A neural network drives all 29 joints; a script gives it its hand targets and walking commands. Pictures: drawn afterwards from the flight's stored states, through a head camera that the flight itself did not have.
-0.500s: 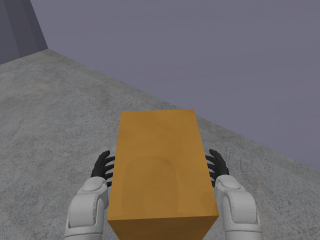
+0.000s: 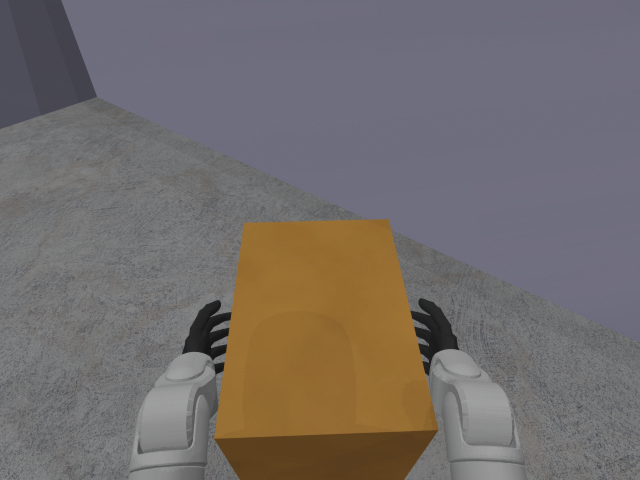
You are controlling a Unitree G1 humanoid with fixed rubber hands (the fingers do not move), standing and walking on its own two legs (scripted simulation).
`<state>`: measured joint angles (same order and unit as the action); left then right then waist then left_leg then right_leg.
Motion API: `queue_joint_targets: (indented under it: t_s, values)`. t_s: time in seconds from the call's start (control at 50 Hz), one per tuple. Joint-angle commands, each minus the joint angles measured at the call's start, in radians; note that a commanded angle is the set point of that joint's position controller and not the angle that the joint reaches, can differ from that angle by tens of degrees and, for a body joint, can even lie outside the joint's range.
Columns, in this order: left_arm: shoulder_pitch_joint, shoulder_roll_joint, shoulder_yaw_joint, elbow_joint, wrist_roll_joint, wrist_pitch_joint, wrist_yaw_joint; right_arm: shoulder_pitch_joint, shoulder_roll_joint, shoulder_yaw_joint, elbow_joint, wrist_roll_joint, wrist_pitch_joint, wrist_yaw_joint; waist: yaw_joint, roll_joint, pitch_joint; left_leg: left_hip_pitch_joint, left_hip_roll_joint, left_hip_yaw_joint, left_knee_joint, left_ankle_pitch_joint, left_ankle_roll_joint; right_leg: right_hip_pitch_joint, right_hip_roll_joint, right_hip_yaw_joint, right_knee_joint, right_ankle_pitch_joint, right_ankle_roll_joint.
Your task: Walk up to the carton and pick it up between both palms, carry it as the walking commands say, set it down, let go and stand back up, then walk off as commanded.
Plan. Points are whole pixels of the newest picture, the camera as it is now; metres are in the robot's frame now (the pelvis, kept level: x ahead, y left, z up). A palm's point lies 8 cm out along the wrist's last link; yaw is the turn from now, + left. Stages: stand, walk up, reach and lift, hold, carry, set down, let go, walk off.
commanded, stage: carry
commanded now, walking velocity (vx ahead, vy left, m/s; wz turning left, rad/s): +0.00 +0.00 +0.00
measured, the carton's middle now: (320, 361) +0.31 +0.00 -0.02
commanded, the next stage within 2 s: none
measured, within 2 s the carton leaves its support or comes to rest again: neither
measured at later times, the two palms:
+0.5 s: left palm (195, 365) +0.27 +0.15 +0.05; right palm (436, 363) +0.27 -0.14 +0.05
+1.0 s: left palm (177, 440) +0.18 +0.15 +0.06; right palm (464, 439) +0.17 -0.14 +0.06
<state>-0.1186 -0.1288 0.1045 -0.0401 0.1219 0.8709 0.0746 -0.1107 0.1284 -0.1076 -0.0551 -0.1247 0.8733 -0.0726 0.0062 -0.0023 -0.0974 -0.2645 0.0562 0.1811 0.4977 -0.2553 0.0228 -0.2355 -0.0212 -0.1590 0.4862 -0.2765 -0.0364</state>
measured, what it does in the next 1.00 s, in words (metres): shifts its weight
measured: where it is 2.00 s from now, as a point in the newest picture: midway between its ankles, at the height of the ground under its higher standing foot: outside the picture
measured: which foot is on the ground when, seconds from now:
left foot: down 0.00-1.00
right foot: down 0.00-1.00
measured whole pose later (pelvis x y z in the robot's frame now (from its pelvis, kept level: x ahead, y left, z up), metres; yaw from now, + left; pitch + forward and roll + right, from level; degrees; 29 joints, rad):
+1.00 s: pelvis -0.09 +0.01 -0.02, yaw +0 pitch +0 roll +0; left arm -0.16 -0.13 0.09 -0.36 0.09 1.21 0.10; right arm -0.16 0.13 -0.09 -0.38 -0.10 1.22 -0.10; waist 0.00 0.00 0.02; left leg -0.45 0.07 0.19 0.65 -0.22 0.05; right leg -0.43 -0.04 -0.16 0.66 -0.23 -0.05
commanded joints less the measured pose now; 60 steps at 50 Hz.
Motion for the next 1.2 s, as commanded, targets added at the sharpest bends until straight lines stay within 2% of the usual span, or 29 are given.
queue_joint_targets:
  t_s: [0.0, 0.02, 0.04, 0.1, 0.2, 0.26, 0.28, 0.32, 0.34, 0.36, 0.38, 0.4, 0.46, 0.48, 0.52, 0.54, 0.56, 0.58, 0.66, 0.7, 0.76, 0.84, 0.92, 1.02, 1.08, 1.12, 1.14, 1.16, 1.18]
  values:
    - [-0.435, -0.734, -0.544, -0.091, -0.232, -0.024, -0.187, -0.457, 0.723, 0.534, -0.094, 0.239, -0.028, 0.177, -0.001, -0.013, -0.207, 0.096, 0.117, -0.102, -0.052, 0.200, 0.010, 0.048, -0.139, 0.125, -0.075, 0.289, -0.001]
    - [-0.455, -0.747, -0.585, -0.165, -0.263, -0.023, -0.184, -0.445, 0.726, 0.559, -0.153, 0.261, -0.027, 0.177, -0.002, 0.011, -0.216, 0.098, 0.117, -0.105, -0.067, 0.207, 0.010, 0.042, -0.138, 0.121, -0.063, 0.264, -0.005]
    - [-0.430, -0.717, -0.531, -0.075, -0.215, -0.029, -0.185, -0.402, 0.713, 0.498, -0.034, 0.214, -0.033, 0.179, 0.001, 0.020, -0.224, 0.105, 0.116, -0.104, -0.061, 0.213, 0.014, 0.060, -0.135, 0.108, -0.066, 0.256, -0.008]
    - [-0.451, -0.734, -0.565, -0.133, -0.249, -0.033, -0.186, -0.488, 0.715, 0.551, -0.155, 0.256, -0.041, 0.177, -0.001, 0.002, -0.204, 0.086, 0.120, -0.107, -0.067, 0.177, 0.012, 0.044, -0.137, 0.118, -0.077, 0.236, -0.003]
    - [-0.415, -0.726, -0.540, -0.075, -0.219, -0.034, -0.185, -0.445, 0.704, 0.524, -0.093, 0.227, -0.040, 0.176, -0.001, -0.008, -0.213, 0.101, 0.122, -0.112, -0.073, 0.185, 0.021, 0.037, -0.133, 0.120, -0.077, 0.211, -0.005]
    - [-0.411, -0.719, -0.514, -0.026, -0.191, -0.051, -0.183, -0.442, 0.695, 0.487, -0.039, 0.207, -0.056, 0.182, 0.002, 0.030, -0.231, 0.091, 0.123, -0.116, -0.072, 0.196, 0.019, 0.059, -0.133, 0.122, -0.069, 0.216, -0.002]
    - [-0.428, -0.732, -0.560, -0.130, -0.234, -0.052, -0.180, -0.447, 0.715, 0.539, -0.124, 0.245, -0.054, 0.180, -0.002, 0.001, -0.224, 0.099, 0.122, -0.115, -0.071, 0.216, 0.018, 0.048, -0.137, 0.124, -0.065, 0.241, 0.001]
    - [-0.420, -0.731, -0.544, -0.088, -0.224, -0.045, -0.183, -0.465, 0.704, 0.535, -0.121, 0.232, -0.050, 0.175, -0.001, -0.029, -0.205, 0.079, 0.127, -0.115, -0.069, 0.203, 0.019, 0.048, -0.139, 0.124, -0.065, 0.245, 0.002]
    - [-0.428, -0.717, -0.522, -0.052, -0.204, -0.053, -0.184, -0.413, 0.700, 0.492, -0.027, 0.198, -0.054, 0.178, -0.001, 0.007, -0.206, 0.098, 0.121, -0.110, -0.072, 0.188, 0.018, 0.047, -0.140, 0.122, -0.073, 0.241, -0.002]
    - [-0.458, -0.735, -0.578, -0.174, -0.263, -0.044, -0.183, -0.481, 0.710, 0.560, -0.191, 0.261, -0.053, 0.171, -0.001, -0.009, -0.198, 0.081, 0.121, -0.117, -0.072, 0.187, 0.016, 0.049, -0.139, 0.124, -0.076, 0.238, 0.003]
    - [-0.415, -0.713, -0.531, -0.065, -0.211, -0.046, -0.181, -0.419, 0.698, 0.505, -0.057, 0.210, -0.049, 0.175, -0.001, 0.010, -0.204, 0.097, 0.120, -0.108, -0.078, 0.188, 0.016, 0.037, -0.139, 0.121, -0.067, 0.228, -0.002]
    - [-0.393, -0.697, -0.518, -0.050, -0.188, -0.052, -0.180, -0.409, 0.689, 0.500, -0.042, 0.203, -0.057, 0.177, 0.001, 0.012, -0.213, 0.092, 0.121, -0.119, -0.075, 0.193, 0.022, 0.061, -0.138, 0.120, -0.066, 0.220, -0.005]
    - [-0.442, -0.728, -0.561, -0.126, -0.239, -0.052, -0.179, -0.457, 0.710, 0.541, -0.130, 0.243, -0.057, 0.173, 0.001, -0.006, -0.216, 0.109, 0.123, -0.113, -0.079, 0.189, 0.022, 0.031, -0.140, 0.119, -0.063, 0.197, 0.001]
    - [-0.401, -0.712, -0.520, -0.034, -0.190, -0.058, -0.180, -0.419, 0.688, 0.495, -0.038, 0.196, -0.064, 0.177, 0.003, 0.018, -0.213, 0.098, 0.123, -0.119, -0.079, 0.207, 0.022, 0.034, -0.138, 0.127, -0.063, 0.202, 0.001]
    - [-0.400, -0.694, -0.500, -0.010, -0.175, -0.077, -0.183, -0.410, 0.669, 0.470, -0.010, 0.175, -0.082, 0.177, 0.002, 0.010, -0.205, 0.091, 0.119, -0.119, -0.079, 0.211, 0.023, 0.037, -0.134, 0.121, -0.065, 0.203, 0.001]
    - [-0.418, -0.717, -0.537, -0.083, -0.207, -0.077, -0.179, -0.432, 0.694, 0.515, -0.082, 0.214, -0.082, 0.178, 0.001, 0.020, -0.196, 0.085, 0.127, -0.124, -0.081, 0.247, 0.022, 0.037, -0.142, 0.128, -0.057, 0.241, 0.003]
    - [-0.474, -0.785, -0.697, -0.337, -0.335, -0.035, -0.180, -0.484, 0.757, 0.660, -0.334, 0.336, -0.041, 0.175, -0.003, 0.009, -0.221, 0.112, 0.143, -0.130, -0.065, 0.328, 0.020, 0.029, -0.151, 0.130, -0.040, 0.297, 0.009]
    - [-0.495, -0.828, -0.822, -0.518, -0.434, 0.047, -0.176, -0.477, 0.825, 0.789, -0.477, 0.435, 0.040, 0.170, -0.002, 0.013, -0.227, 0.132, 0.160, -0.118, -0.036, 0.409, 0.010, 0.033, -0.165, 0.121, -0.019, 0.374, 0.016]
    - [-0.285, -0.768, -0.756, -0.385, -0.376, 0.229, -0.198, -0.335, 0.764, 0.739, -0.402, 0.393, 0.225, 0.184, -0.003, 0.023, -0.272, 0.141, 0.183, -0.113, 0.069, 0.674, 0.021, 0.037, -0.170, 0.100, 0.110, 0.528, 0.024]
    - [-0.343, -0.785, -0.758, -0.410, -0.397, 0.264, -0.213, -0.374, 0.791, 0.744, -0.411, 0.404, 0.262, 0.199, -0.002, 0.019, -0.241, 0.113, 0.192, -0.121, 0.090, 0.712, 0.034, 0.014, -0.166, 0.096, 0.132, 0.553, 0.026]
    - [-0.389, -0.817, -0.755, -0.413, -0.408, 0.298, -0.228, -0.432, 0.824, 0.730, -0.413, 0.408, 0.296, 0.215, 0.000, 0.039, -0.209, 0.068, 0.193, -0.119, 0.082, 0.530, 0.035, -0.025, -0.180, 0.120, 0.118, 0.464, 0.020]
    - [-0.489, -0.887, -0.758, -0.411, -0.432, 0.323, -0.241, -0.500, 0.888, 0.717, -0.412, 0.414, 0.316, 0.225, -0.002, -0.020, -0.211, -0.013, 0.167, -0.117, 0.091, 0.281, 0.026, -0.034, -0.214, 0.171, 0.093, 0.447, -0.011]
    - [-0.511, -0.900, -0.729, -0.410, -0.428, 0.334, -0.240, -0.538, 0.927, 0.721, -0.399, 0.429, 0.329, 0.232, -0.002, -0.060, -0.184, -0.058, 0.130, -0.118, 0.073, -0.059, 0.028, -0.123, -0.249, 0.239, -0.034, 0.034, -0.047]
    - [-0.511, -0.931, -0.718, -0.377, -0.429, 0.345, -0.238, -0.555, 0.936, 0.713, -0.380, 0.439, 0.340, 0.237, -0.010, -0.108, -0.188, 0.046, 0.072, -0.096, 0.165, -0.121, 0.016, -0.301, -0.252, 0.249, -0.166, -0.303, -0.032]
    - [-0.553, -0.953, -0.726, -0.360, -0.427, 0.348, -0.234, -0.586, 0.945, 0.698, -0.367, 0.437, 0.339, 0.244, -0.018, 0.002, -0.189, 0.038, 0.105, -0.158, 0.039, -0.214, 0.022, -0.331, -0.197, 0.190, -0.100, -0.360, 0.002]
    - [-0.563, -0.941, -0.732, -0.372, -0.429, 0.342, -0.229, -0.571, 0.929, 0.688, -0.351, 0.441, 0.342, 0.248, -0.014, 0.208, -0.188, -0.157, 0.273, -0.353, -0.348, -0.471, 0.058, -0.148, -0.037, 0.047, 0.257, -0.229, 0.035]
    - [-0.545, -0.927, -0.722, -0.340, -0.409, 0.346, -0.226, -0.565, 0.926, 0.684, -0.325, 0.432, 0.351, 0.249, -0.005, 0.236, -0.175, -0.255, 0.336, -0.351, -0.443, -0.495, 0.076, -0.062, 0.007, 0.025, 0.461, -0.220, 0.038]
    - [-0.508, -0.929, -0.706, -0.309, -0.397, 0.335, -0.228, -0.584, 0.902, 0.681, -0.336, 0.433, 0.347, 0.254, 0.015, 0.213, -0.179, -0.365, 0.304, -0.305, -0.474, -0.608, 0.057, 0.028, 0.023, 0.037, 0.565, -0.192, 0.034]
    - [-0.436, -0.891, -0.590, -0.077, -0.282, 0.299, -0.231, -0.550, 0.850, 0.556, -0.122, 0.320, 0.311, 0.259, 0.030, 0.291, -0.182, -0.387, 0.236, -0.228, -0.517, -0.595, -0.007, 0.057, 0.055, -0.025, 0.570, -0.212, 0.018]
